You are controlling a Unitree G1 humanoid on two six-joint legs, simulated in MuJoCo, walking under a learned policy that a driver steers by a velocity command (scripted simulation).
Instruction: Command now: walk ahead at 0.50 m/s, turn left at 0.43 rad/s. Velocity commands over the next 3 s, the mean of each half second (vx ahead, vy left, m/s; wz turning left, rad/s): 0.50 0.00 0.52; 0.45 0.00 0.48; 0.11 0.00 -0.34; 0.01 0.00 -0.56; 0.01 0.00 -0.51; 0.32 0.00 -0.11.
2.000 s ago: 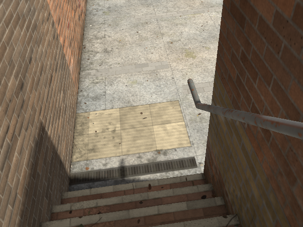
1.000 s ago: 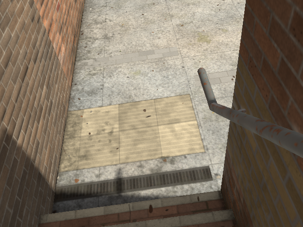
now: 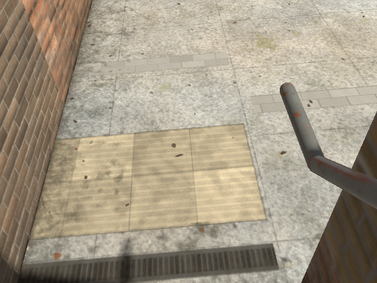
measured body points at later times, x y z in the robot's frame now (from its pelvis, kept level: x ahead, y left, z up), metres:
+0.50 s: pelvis +0.20 +0.09 -0.22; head +0.18 +0.12 +0.23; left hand +0.16 +0.33 -0.38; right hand +0.31 -0.14 -0.34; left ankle +0.21 +0.13 -0.93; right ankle +0.24 -0.08 -0.73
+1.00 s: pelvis +0.44 +0.17 -0.38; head +0.43 +0.16 +0.07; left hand +0.41 +0.44 -0.50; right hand +0.56 -0.05 -0.52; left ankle +0.26 +0.16 -0.83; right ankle +0.48 +0.11 -1.12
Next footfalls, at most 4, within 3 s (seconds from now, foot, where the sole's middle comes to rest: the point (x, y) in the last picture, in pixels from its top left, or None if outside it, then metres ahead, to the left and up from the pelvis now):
0.34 left None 0.25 0.14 -0.96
0.94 right None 0.52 0.13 -1.16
1.38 left None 0.67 0.45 -1.21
1.60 left None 0.73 0.47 -1.36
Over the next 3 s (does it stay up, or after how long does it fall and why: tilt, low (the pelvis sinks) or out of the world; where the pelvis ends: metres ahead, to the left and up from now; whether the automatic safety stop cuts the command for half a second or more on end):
stays up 0.94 0.27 -0.60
